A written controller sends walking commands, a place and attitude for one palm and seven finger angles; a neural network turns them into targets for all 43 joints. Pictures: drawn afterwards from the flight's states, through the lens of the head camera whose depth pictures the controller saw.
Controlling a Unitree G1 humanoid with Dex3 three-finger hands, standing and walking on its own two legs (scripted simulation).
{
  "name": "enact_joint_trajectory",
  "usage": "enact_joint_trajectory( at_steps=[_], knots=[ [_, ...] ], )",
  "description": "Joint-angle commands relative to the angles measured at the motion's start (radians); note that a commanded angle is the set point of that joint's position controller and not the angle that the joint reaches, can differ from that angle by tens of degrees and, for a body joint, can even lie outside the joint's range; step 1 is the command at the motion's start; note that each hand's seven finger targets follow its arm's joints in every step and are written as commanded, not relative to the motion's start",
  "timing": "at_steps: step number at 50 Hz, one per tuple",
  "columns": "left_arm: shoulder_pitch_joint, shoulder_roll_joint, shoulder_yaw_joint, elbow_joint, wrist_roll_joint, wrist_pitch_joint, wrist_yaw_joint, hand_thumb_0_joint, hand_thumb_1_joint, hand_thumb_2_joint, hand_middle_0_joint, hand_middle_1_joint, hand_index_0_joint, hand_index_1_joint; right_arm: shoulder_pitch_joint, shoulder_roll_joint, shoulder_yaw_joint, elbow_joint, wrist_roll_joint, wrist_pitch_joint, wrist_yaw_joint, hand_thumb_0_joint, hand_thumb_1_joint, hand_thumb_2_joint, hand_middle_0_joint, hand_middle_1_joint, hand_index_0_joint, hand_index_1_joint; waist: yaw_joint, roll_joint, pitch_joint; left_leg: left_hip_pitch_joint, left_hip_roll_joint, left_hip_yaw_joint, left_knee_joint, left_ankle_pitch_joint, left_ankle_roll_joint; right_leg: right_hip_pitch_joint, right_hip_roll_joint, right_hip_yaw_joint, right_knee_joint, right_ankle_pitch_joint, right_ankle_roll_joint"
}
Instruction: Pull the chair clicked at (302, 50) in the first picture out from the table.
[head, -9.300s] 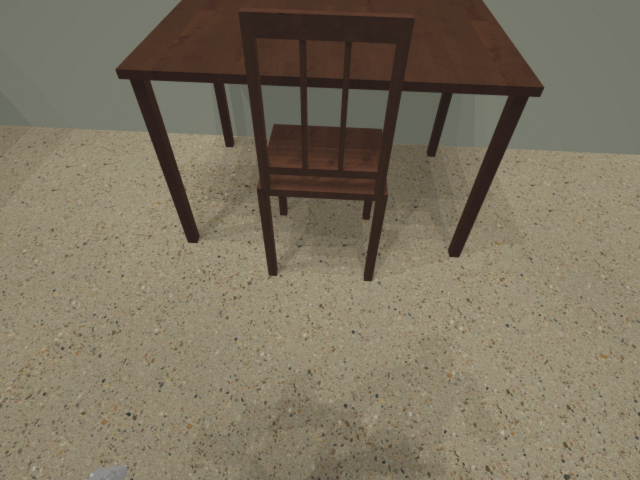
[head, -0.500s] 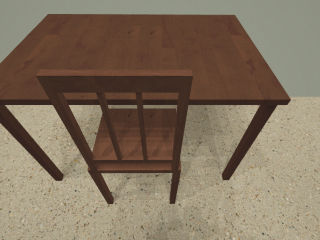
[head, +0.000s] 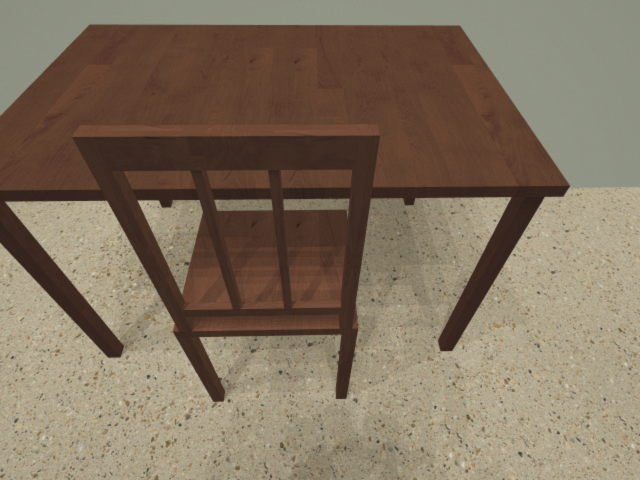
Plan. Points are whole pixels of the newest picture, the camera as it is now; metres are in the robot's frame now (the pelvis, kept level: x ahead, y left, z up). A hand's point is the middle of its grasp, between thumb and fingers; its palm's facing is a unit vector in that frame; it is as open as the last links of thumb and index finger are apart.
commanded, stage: come to a stop and stand still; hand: left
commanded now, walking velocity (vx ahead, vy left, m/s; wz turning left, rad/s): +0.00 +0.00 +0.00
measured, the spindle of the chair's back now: (221, 249) +0.48 +0.20 -0.04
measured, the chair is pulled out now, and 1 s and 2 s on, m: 0.00 0.00 0.00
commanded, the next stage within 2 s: look again from close up in 0.58 s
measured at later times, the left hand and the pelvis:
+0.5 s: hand out of the picture -0.05 +0.21 -0.17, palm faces +0.00 -0.98 -0.18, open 7.4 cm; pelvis -0.01 +0.03 +0.01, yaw +0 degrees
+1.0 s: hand out of the picture -0.01 +0.19 -0.17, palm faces +0.00 -0.99 -0.17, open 7.4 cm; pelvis +0.00 +0.02 +0.01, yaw +0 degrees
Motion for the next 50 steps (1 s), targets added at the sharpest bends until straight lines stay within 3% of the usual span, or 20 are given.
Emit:
enact_joint_trajectory(
  at_steps=[1, 2, 4, 6, 10, 13, 15, 19, 20, 26, 30, 38, 41, 44, 50],
  knots=[
    [0.049, 0.113, 0.018, -0.065, 0.001, 0.011, -0.001, 0.0, 0.9, 0.9, -0.2, -0.3, -0.2, -0.3, 0.029, -0.099, -0.004, -0.06, 0.001, -0.007, -0.001, 0.0, -0.9, -0.9, 0.2, 0.3, 0.2, 0.3, 0.02, 0.008, 0.052, 0.002, 0.083, -0.117, -0.105, 0.167, 0.053, -0.105, -0.072, 0.068, -0.118, 0.189, -0.039],
    [0.035, 0.118, 0.015, -0.065, 0.001, 0.014, -0.005, 0.0, 0.9, 0.9, -0.2, -0.3, -0.2, -0.3, 0.023, -0.105, -0.005, -0.062, 0.002, -0.005, 0.002, 0.0, -0.9, -0.9, 0.2, 0.3, 0.2, 0.3, 0.016, -0.018, 0.083, -0.014, 0.072, -0.117, -0.133, 0.054, 0.045, -0.137, -0.072, 0.076, -0.145, 0.079, -0.037],
    [0.013, 0.127, 0.012, -0.069, 0.002, 0.017, -0.012, 0.0, 0.9, 0.9, -0.2, -0.3, -0.2, -0.3, 0.03, -0.11, -0.005, -0.057, -0.002, -0.001, 0.008, 0.0, -0.9, -0.9, 0.2, 0.3, 0.2, 0.3, 0.01, 0.003, 0.125, -0.037, 0.058, -0.124, -0.187, -0.107, 0.037, -0.196, -0.07, 0.092, -0.183, -0.093, -0.041],
    [0.023, 0.135, 0.012, -0.066, 0.003, 0.018, -0.016, 0.0, 0.9, 0.9, -0.2, -0.3, -0.2, -0.3, 0.034, -0.114, -0.005, -0.05, -0.003, 0.0, 0.01, 0.0, -0.9, -0.9, 0.2, 0.3, 0.2, 0.3, 0.015, 0.002, 0.114, -0.044, 0.052, -0.135, -0.213, -0.167, 0.035, -0.201, -0.072, 0.095, -0.192, -0.137, -0.04],
    [0.049, 0.126, 0.013, -0.054, 0.005, 0.019, -0.021, 0.0, 0.9, 0.9, -0.2, -0.3, -0.2, -0.3, 0.059, -0.114, -0.008, -0.034, -0.002, -0.006, 0.009, 0.0, -0.9, -0.9, 0.2, 0.3, 0.2, 0.3, 0.025, -0.008, 0.065, -0.047, 0.079, -0.174, -0.285, -0.222, 0.048, -0.159, -0.058, 0.059, -0.164, -0.098, -0.025],
    [0.072, 0.112, 0.008, -0.028, 0.002, 0.018, -0.023, 0.0, 0.9, 0.9, -0.2, -0.3, -0.2, -0.3, 0.067, -0.128, -0.008, -0.016, -0.001, -0.014, 0.007, 0.0, -0.9, -0.9, 0.2, 0.3, 0.2, 0.3, 0.028, 0.045, 0.012, -0.018, 0.099, -0.207, -0.325, -0.222, 0.056, -0.128, -0.053, 0.032, -0.125, -0.024, -0.018],
    [0.093, 0.101, 0.006, -0.006, 0.004, 0.015, -0.025, 0.0, 0.9, 0.9, -0.2, -0.3, -0.2, -0.3, 0.068, -0.116, -0.005, 0.0, 0.005, -0.02, 0.003, 0.0, -0.9, -0.9, 0.2, 0.3, 0.2, 0.3, 0.039, 0.037, 0.001, -0.002, 0.11, -0.214, -0.342, -0.185, 0.066, -0.105, -0.056, 0.023, -0.129, 0.022, -0.015],
    [0.106, 0.093, -0.004, 0.039, -0.001, 0.007, -0.023, 0.0, 0.9, 0.9, -0.2, -0.3, -0.2, -0.3, 0.085, -0.112, -0.001, 0.036, 0.01, -0.029, 0.0, 0.0, -0.9, -0.9, 0.2, 0.3, 0.2, 0.3, 0.031, 0.032, -0.03, 0.066, 0.099, -0.177, -0.299, -0.029, 0.057, -0.097, -0.079, 0.04, -0.159, 0.096, -0.01],
    [0.109, 0.089, -0.004, 0.047, 0.0, 0.005, -0.024, 0.0, 0.9, 0.9, -0.2, -0.3, -0.2, -0.3, 0.084, -0.099, 0.001, 0.046, 0.013, -0.03, -0.001, 0.0, -0.9, -0.9, 0.2, 0.3, 0.2, 0.3, 0.035, 0.008, -0.007, 0.062, 0.098, -0.168, -0.3, -0.019, 0.057, -0.101, -0.083, 0.041, -0.176, 0.099, -0.008],
    [0.115, 0.083, -0.011, 0.098, -0.002, 0.0, -0.018, 0.0, 0.9, 0.9, -0.2, -0.3, -0.2, -0.3, 0.097, -0.093, 0.003, 0.091, 0.017, -0.036, -0.005, 0.0, -0.9, -0.9, 0.2, 0.3, 0.2, 0.3, 0.022, -0.006, -0.023, 0.128, 0.086, -0.129, -0.248, 0.144, 0.048, -0.103, -0.1, 0.056, -0.188, 0.175, -0.003],
    [0.123, 0.073, -0.013, 0.117, -0.001, 0.002, -0.017, 0.0, 0.9, 0.9, -0.2, -0.3, -0.2, -0.3, 0.088, -0.082, 0.005, 0.109, 0.018, -0.034, -0.007, 0.0, -0.9, -0.9, 0.2, 0.3, 0.2, 0.3, 0.026, -0.016, 0.012, 0.124, 0.087, -0.125, -0.26, 0.129, 0.047, -0.115, -0.1, 0.053, -0.197, 0.158, 0.0],
    [0.119, 0.069, -0.012, 0.128, 0.0, 0.001, -0.014, 0.0, 0.9, 0.9, -0.2, -0.3, -0.2, -0.3, 0.079, -0.082, 0.006, 0.115, 0.017, -0.036, -0.009, 0.0, -0.9, -0.9, 0.2, 0.3, 0.2, 0.3, 0.024, -0.019, -0.011, 0.155, 0.081, -0.115, -0.242, 0.211, 0.043, -0.1, -0.111, 0.058, -0.193, 0.22, 0.004],
    [0.116, 0.067, -0.013, 0.125, 0.001, 0.001, -0.013, 0.0, 0.9, 0.9, -0.2, -0.3, -0.2, -0.3, 0.069, -0.079, 0.006, 0.115, 0.017, -0.035, -0.009, 0.0, -0.9, -0.9, 0.2, 0.3, 0.2, 0.3, 0.026, -0.026, 0.019, 0.142, 0.079, -0.109, -0.241, 0.206, 0.04, -0.108, -0.113, 0.063, -0.203, 0.226, 0.003],
    [0.11, 0.072, -0.01, 0.121, 0.0, 0.0, -0.012, 0.0, 0.9, 0.9, -0.2, -0.3, -0.2, -0.3, 0.073, -0.08, 0.006, 0.114, 0.016, -0.035, -0.009, 0.0, -0.9, -0.9, 0.2, 0.3, 0.2, 0.3, 0.025, -0.019, -0.009, 0.162, 0.079, -0.108, -0.235, 0.239, 0.039, -0.092, -0.115, 0.061, -0.2, 0.245, 0.004],
    [0.103, 0.073, -0.009, 0.113, 0.0, 0.001, -0.014, 0.0, 0.9, 0.9, -0.2, -0.3, -0.2, -0.3, 0.067, -0.072, 0.009, 0.115, 0.018, -0.033, -0.01, 0.0, -0.9, -0.9, 0.2, 0.3, 0.2, 0.3, 0.03, -0.02, 0.019, 0.153, 0.079, -0.103, -0.243, 0.226, 0.038, -0.089, -0.114, 0.06, -0.217, 0.242, 0.003]
  ],
)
